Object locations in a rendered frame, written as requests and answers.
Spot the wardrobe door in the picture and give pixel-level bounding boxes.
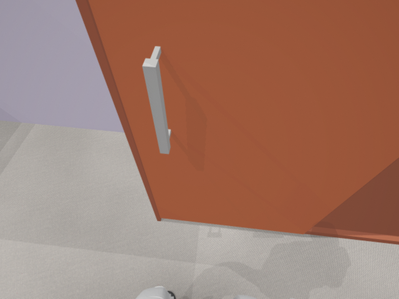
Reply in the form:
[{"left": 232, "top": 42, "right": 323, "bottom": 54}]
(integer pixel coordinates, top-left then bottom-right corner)
[
  {"left": 89, "top": 0, "right": 399, "bottom": 234},
  {"left": 314, "top": 158, "right": 399, "bottom": 236}
]

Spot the handle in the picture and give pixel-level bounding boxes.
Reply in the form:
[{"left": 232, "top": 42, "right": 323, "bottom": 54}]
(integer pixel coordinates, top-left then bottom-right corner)
[{"left": 142, "top": 46, "right": 171, "bottom": 154}]

